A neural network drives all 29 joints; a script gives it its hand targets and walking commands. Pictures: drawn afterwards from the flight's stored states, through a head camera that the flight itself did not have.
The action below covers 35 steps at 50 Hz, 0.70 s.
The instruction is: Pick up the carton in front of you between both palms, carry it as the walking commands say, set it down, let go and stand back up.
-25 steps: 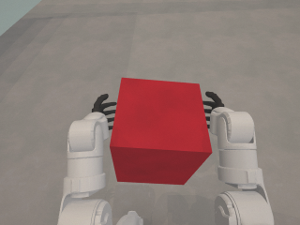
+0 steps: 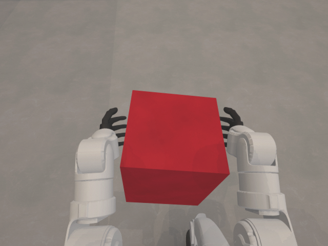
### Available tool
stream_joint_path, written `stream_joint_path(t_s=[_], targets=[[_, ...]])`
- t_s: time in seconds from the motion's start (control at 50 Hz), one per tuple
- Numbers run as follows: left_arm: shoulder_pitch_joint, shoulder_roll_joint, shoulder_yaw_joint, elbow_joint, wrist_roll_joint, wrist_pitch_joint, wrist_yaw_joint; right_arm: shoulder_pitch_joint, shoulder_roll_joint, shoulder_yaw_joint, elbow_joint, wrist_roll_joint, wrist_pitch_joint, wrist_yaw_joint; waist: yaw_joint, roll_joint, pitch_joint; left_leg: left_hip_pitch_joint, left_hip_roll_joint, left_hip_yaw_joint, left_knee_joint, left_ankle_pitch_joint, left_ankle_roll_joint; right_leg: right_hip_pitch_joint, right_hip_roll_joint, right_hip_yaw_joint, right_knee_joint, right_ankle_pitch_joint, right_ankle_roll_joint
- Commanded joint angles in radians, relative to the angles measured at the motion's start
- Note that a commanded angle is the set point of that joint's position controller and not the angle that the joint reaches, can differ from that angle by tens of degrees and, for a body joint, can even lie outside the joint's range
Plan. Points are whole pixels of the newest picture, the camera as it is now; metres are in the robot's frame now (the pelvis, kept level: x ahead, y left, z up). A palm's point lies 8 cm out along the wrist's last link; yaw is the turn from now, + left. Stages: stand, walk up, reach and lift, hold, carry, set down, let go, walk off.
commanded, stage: carry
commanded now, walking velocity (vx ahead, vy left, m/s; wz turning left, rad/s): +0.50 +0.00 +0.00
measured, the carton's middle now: (168, 153) +0.36 -0.01 -0.02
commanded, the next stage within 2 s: none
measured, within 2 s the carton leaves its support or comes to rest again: neither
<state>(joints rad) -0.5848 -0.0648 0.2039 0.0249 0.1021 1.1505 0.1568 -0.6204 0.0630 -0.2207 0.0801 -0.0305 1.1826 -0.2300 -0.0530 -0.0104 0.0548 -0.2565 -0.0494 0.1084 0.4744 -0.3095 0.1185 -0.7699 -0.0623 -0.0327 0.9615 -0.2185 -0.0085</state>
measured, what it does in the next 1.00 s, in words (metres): walks ahead: right foot, then left foot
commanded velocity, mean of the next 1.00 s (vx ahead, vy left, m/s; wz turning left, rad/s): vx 0.50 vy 0.00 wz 0.00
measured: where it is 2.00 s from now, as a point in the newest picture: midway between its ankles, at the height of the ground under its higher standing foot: (151, 110)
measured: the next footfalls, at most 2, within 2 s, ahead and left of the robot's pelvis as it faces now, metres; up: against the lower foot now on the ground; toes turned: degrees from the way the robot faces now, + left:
right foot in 0.18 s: +0.31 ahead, -0.09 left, +0.00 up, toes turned -5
left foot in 0.64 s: +0.57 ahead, +0.13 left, +0.00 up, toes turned +10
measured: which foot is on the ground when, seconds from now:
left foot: down 0.00-0.20, up 0.22-0.62, down 0.64-1.00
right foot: up 0.00-0.16, down 0.18-0.64, up 0.66-1.00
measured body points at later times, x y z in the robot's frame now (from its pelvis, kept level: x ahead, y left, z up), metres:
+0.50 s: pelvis +0.30 -0.01 +0.01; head +0.34 -0.02 +0.46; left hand +0.65 +0.15 +0.11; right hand +0.67 -0.14 +0.10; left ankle +0.41 +0.15 -0.69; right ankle +0.27 -0.09 -0.74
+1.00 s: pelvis +0.61 +0.03 +0.01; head +0.60 +0.04 +0.46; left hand +0.89 +0.18 +0.09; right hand +0.89 -0.12 +0.09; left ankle +0.53 +0.12 -0.74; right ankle +0.74 -0.11 -0.70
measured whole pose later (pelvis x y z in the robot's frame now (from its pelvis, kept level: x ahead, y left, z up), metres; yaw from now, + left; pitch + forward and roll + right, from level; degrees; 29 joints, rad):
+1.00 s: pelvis +0.61 +0.03 +0.01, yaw +0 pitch +4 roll +0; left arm -0.20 -0.14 0.10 -0.30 0.13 1.21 0.14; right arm -0.22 0.14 -0.10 -0.26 -0.11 1.24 -0.17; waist -0.01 -0.01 -0.11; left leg -0.07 0.03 0.19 0.28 -0.27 0.02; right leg -0.56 -0.10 -0.13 0.57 -0.12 0.02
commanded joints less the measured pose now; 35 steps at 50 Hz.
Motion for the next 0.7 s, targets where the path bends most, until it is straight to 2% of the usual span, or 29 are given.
stream_joint_path(t_s=[0.0, 0.08, 0.1, 0.12, 0.14, 0.16, 0.18, 0.2, 0.22, 0.24, 0.26, 0.28, 0.32, 0.4, 0.46, 0.54, 0.58, 0.6, 0.62, 0.64, 0.66, 0.68], targets=[[-0.763, -1.109, -0.72, -0.159, -0.442, -0.025, -0.21, -0.795, 1.095, 0.702, -0.202, 0.468, -0.036, 0.368, -0.024, 0.116, -0.576, 0.522, 0.236, -0.203, -0.007, 0.798, 0.073, -0.041, 0.038, -0.05, -0.125, 0.11, -0.011], [-0.728, -1.048, -0.717, -0.112, -0.434, 0.01, -0.225, -0.735, 1.04, 0.698, -0.149, 0.439, -0.011, 0.362, -0.037, 0.13, -0.519, 0.546, 0.206, -0.143, 0.043, 0.912, 0.053, 0.08, 0.094, -0.123, -0.401, 0.221, -0.043], [-0.716, -1.036, -0.711, -0.088, -0.431, 0.019, -0.232, -0.727, 1.033, 0.693, -0.128, 0.432, -0.006, 0.363, -0.027, 0.148, -0.521, 0.503, 0.203, -0.114, 0.077, 1.003, 0.03, 0.198, 0.114, -0.143, -0.471, 0.231, -0.06], [-0.706, -1.021, -0.699, -0.063, -0.428, 0.026, -0.239, -0.722, 1.027, 0.686, -0.105, 0.428, -0.001, 0.365, -0.003, 0.168, -0.547, 0.447, 0.2, -0.086, 0.151, 1.055, 0.001, 0.365, 0.131, -0.168, -0.536, 0.25, -0.073], [-0.699, -1.014, -0.686, -0.039, -0.423, 0.031, -0.246, -0.722, 1.025, 0.684, -0.079, 0.427, 0.003, 0.367, 0.036, 0.143, -0.596, 0.336, 0.187, -0.045, 0.266, 0.968, -0.031, 0.599, 0.113, -0.168, -0.591, 0.323, -0.081], [-0.68, -1.0, -0.665, -0.018, -0.42, 0.035, -0.255, -0.745, 1.022, 0.683, -0.064, 0.425, 0.005, 0.372, 0.075, 0.07, -0.646, 0.12, 0.172, -0.061, 0.414, 0.638, -0.053, 0.851, -0.043, 0.007, -0.537, 0.334, -0.1], [-0.693, -0.973, -0.636, 0.009, -0.4, 0.033, -0.258, -0.757, 1.058, 0.676, -0.04, 0.429, 0.014, 0.375, 0.076, -0.177, -0.771, -0.258, 0.058, -0.081, 0.705, 0.092, -0.116, 1.202, -0.333, 0.44, -0.451, 0.414, -0.289], [-0.638, -1.003, -0.621, 0.066, -0.404, 0.033, -0.262, -0.754, 1.049, 0.665, -0.023, 0.427, 0.018, 0.378, 0.113, -0.237, -0.754, -0.419, -0.016, -0.108, 0.832, -0.231, -0.113, 1.22, -0.332, 0.598, -0.55, 0.337, -0.337], [-0.654, -1.021, -0.613, 0.051, -0.411, 0.033, -0.268, -0.778, 1.081, 0.668, -0.02, 0.43, 0.013, 0.378, 0.104, -0.191, -0.679, -0.488, 0.037, -0.145, 0.868, -0.202, -0.092, 1.17, -0.298, 0.512, -0.562, 0.302, -0.299], [-0.696, -1.058, -0.625, 0.029, -0.431, 0.033, -0.275, -0.793, 1.091, 0.656, -0.029, 0.429, 0.007, 0.377, 0.101, -0.076, -0.64, -0.494, 0.067, -0.148, 0.821, -0.137, -0.088, 1.102, -0.27, 0.429, -0.578, 0.314, -0.257], [-0.761, -1.087, -0.64, -0.011, -0.457, 0.03, -0.281, -0.81, 1.1, 0.648, -0.044, 0.43, 0.003, 0.373, 0.09, -0.031, -0.587, -0.48, 0.091, -0.144, 0.751, -0.093, -0.094, 1.012, -0.249, 0.357, -0.603, 0.333, -0.223], [-0.817, -1.11, -0.653, -0.045, -0.483, 0.028, -0.284, -0.824, 1.11, 0.642, -0.058, 0.431, 0.0, 0.366, 0.082, -0.022, -0.57, -0.445, 0.108, -0.14, 0.686, -0.069, -0.102, 0.945, -0.228, 0.306, -0.627, 0.292, -0.199], [-0.875, -1.137, -0.665, -0.094, -0.517, 0.03, -0.285, -0.817, 1.126, 0.637, -0.076, 0.427, 0.001, 0.351, 0.073, -0.05, -0.57, -0.393, 0.104, -0.102, 0.593, -0.054, -0.113, 0.889, -0.205, 0.238, -0.656, 0.274, -0.188], [-0.821, -1.143, -0.656, -0.133, -0.522, 0.051, -0.292, -0.744, 1.14, 0.637, -0.115, 0.398, 0.012, 0.321, 0.077, -0.1, -0.552, -0.405, 0.121, -0.052, 0.394, 0.015, -0.138, 0.901, -0.188, 0.143, -0.683, 0.332, -0.188], [-0.696, -1.138, -0.65, -0.136, -0.489, 0.07, -0.302, -0.652, 1.146, 0.651, -0.145, 0.367, 0.025, 0.317, 0.086, -0.122, -0.522, -0.386, 0.112, -0.01, 0.228, 0.149, -0.143, 0.938, -0.162, 0.078, -0.676, 0.46, -0.153], [-0.482, -1.129, -0.66, -0.13, -0.417, 0.082, -0.314, -0.512, 1.155, 0.693, -0.185, 0.345, 0.039, 0.34, 0.09, -0.138, -0.472, -0.292, 0.062, 0.044, -0.01, 0.281, -0.135, 0.966, -0.127, -0.011, -0.639, 0.595, -0.104], [-0.388, -1.125, -0.68, -0.138, -0.393, 0.078, -0.319, -0.446, 1.156, 0.719, -0.206, 0.346, 0.041, 0.359, 0.085, -0.148, -0.473, -0.139, 0.045, 0.089, -0.133, 0.346, -0.126, 0.939, -0.111, -0.057, -0.552, 0.656, -0.067], [-0.359, -1.122, -0.695, -0.151, -0.389, 0.075, -0.321, -0.404, 1.156, 0.729, -0.21, 0.345, 0.039, 0.369, 0.069, -0.117, -0.507, 0.045, 0.038, 0.123, -0.169, 0.36, -0.115, 0.851, -0.09, -0.101, -0.44, 0.64, -0.04], [-0.339, -1.113, -0.71, -0.168, -0.387, 0.073, -0.325, -0.357, 1.149, 0.733, -0.213, 0.34, 0.037, 0.379, 0.052, -0.078, -0.563, 0.268, 0.113, 0.045, -0.125, 0.313, -0.089, 0.695, -0.078, -0.104, -0.314, 0.467, -0.009], [-0.319, -1.111, -0.729, -0.185, -0.394, 0.075, -0.33, -0.313, 1.124, 0.728, -0.225, 0.328, 0.036, 0.385, 0.044, 0.092, -0.651, 0.478, 0.341, -0.262, -0.085, 0.317, -0.032, 0.49, -0.038, -0.108, -0.097, 0.121, 0.02], [-0.314, -1.141, -0.752, -0.206, -0.408, 0.079, -0.336, -0.303, 1.102, 0.735, -0.223, 0.305, 0.023, 0.385, 0.038, 0.315, -0.668, 0.695, 0.489, -0.553, -0.11, 0.308, 0.122, 0.147, 0.068, -0.054, 0.083, -0.267, 0.037], [-0.311, -1.137, -0.772, -0.227, -0.417, 0.074, -0.341, -0.249, 1.113, 0.74, -0.241, 0.307, 0.017, 0.386, 0.035, 0.283, -0.618, 0.656, 0.487, -0.571, -0.143, 0.298, 0.136, 0.032, 0.048, 0.009, 0.197, -0.315, 0.016]])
